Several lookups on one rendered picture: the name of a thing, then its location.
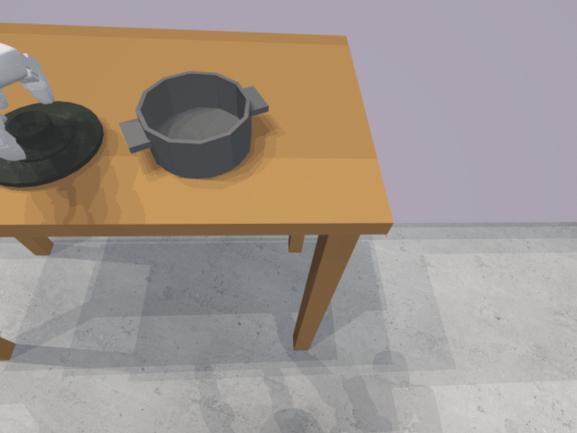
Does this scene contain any knob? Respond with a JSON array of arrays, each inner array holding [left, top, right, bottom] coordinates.
[[7, 111, 55, 145]]

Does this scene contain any lid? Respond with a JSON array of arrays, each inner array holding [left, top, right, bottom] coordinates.
[[0, 101, 104, 188]]

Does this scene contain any pot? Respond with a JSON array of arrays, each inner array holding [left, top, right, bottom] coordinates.
[[119, 71, 269, 179]]

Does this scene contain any table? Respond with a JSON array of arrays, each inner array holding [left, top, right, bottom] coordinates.
[[0, 23, 393, 361]]

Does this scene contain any left robot hand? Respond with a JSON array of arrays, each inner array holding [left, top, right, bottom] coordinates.
[[0, 43, 55, 161]]

